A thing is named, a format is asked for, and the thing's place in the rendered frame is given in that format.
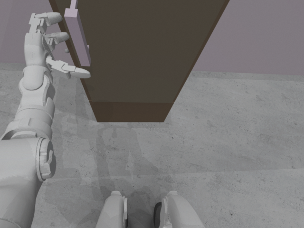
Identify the cupboard door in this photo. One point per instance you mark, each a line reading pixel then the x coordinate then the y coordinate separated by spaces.
pixel 141 50

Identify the left robot forearm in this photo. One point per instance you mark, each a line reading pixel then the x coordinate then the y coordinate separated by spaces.
pixel 35 113

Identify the handle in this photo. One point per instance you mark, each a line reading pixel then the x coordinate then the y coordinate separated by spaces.
pixel 74 25

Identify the robot right shin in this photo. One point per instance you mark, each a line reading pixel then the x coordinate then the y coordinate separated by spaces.
pixel 164 224

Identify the left robot hand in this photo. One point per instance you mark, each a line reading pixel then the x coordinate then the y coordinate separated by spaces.
pixel 38 46

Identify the robot right thigh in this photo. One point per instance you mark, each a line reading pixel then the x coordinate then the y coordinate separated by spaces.
pixel 180 213

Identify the left robot upper arm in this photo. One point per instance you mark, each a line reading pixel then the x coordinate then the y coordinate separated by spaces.
pixel 24 165

